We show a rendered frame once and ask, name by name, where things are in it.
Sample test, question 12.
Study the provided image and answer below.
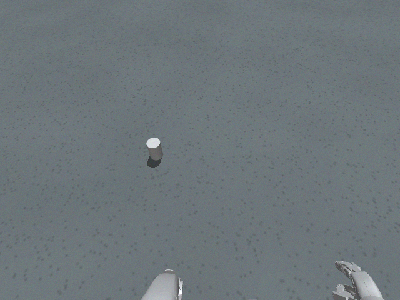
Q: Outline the right robot hand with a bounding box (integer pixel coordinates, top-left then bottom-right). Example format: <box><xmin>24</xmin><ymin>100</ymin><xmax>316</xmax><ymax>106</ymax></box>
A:
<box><xmin>332</xmin><ymin>261</ymin><xmax>383</xmax><ymax>300</ymax></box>

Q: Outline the can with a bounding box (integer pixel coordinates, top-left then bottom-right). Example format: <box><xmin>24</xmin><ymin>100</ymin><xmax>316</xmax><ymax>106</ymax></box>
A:
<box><xmin>146</xmin><ymin>137</ymin><xmax>163</xmax><ymax>160</ymax></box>

